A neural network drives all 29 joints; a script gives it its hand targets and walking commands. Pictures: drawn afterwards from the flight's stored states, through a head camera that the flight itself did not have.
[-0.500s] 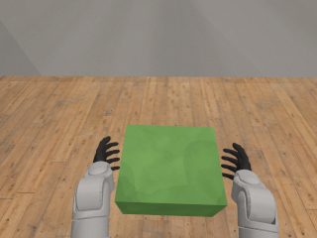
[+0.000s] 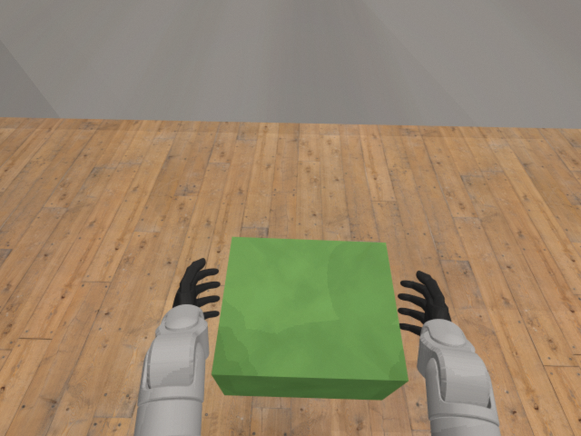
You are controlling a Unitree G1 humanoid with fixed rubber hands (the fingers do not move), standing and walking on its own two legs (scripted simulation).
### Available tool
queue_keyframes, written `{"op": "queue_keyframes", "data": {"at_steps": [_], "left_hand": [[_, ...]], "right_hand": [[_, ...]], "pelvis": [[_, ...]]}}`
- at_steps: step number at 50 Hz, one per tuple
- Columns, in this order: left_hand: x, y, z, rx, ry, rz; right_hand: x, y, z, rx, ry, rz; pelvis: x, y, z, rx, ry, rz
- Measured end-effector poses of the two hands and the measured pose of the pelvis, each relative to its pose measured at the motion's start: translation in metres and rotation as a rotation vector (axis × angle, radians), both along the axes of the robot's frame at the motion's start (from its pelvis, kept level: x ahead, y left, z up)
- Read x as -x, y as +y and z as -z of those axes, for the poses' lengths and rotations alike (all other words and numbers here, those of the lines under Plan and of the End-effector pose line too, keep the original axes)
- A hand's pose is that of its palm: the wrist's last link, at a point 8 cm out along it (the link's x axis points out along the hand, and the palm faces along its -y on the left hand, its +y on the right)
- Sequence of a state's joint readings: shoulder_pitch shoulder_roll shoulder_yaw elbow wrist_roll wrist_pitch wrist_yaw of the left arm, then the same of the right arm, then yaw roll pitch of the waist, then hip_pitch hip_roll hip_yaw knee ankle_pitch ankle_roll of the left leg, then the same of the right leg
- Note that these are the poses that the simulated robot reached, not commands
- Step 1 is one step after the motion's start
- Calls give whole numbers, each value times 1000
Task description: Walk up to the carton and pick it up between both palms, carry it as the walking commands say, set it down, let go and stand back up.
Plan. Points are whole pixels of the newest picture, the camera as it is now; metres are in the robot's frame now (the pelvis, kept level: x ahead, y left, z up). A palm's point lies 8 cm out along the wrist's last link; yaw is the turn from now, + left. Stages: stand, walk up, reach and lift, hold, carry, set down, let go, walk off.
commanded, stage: hold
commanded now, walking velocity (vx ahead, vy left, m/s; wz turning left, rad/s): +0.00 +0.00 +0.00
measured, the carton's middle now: (306, 317) +0.32 +0.00 -0.07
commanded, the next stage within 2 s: set down in 0.28 s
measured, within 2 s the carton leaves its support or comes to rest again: neither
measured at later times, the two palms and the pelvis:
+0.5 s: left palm (191, 299) +0.29 +0.17 +0.04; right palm (439, 316) +0.27 -0.18 +0.03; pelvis +0.00 +0.00 +0.00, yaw +0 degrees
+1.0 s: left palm (199, 304) +0.32 +0.18 -0.04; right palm (415, 319) +0.30 -0.17 -0.04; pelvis +0.00 +0.01 -0.01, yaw +0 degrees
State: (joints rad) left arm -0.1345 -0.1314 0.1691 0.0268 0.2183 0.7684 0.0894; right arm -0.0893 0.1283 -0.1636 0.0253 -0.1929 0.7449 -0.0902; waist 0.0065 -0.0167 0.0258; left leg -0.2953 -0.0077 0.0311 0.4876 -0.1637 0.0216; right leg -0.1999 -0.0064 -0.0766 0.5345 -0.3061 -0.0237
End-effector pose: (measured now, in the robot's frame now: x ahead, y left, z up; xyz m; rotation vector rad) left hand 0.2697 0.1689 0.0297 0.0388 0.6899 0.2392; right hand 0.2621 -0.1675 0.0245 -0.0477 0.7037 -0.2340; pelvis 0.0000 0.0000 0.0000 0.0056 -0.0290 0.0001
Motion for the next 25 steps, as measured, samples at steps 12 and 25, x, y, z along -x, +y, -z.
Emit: {"op": "queue_keyframes", "data": {"at_steps": [12,25], "left_hand": [[-13,1,-35,8,-128,10],[-16,-2,-8,22,-42,58]], "right_hand": [[-19,-2,-39,-11,-127,-22],[-13,-8,-5,-44,-32,-8]], "pelvis": [[-5,-3,-3,-6,-80,1],[0,-4,-4,-9,-84,3]]}}
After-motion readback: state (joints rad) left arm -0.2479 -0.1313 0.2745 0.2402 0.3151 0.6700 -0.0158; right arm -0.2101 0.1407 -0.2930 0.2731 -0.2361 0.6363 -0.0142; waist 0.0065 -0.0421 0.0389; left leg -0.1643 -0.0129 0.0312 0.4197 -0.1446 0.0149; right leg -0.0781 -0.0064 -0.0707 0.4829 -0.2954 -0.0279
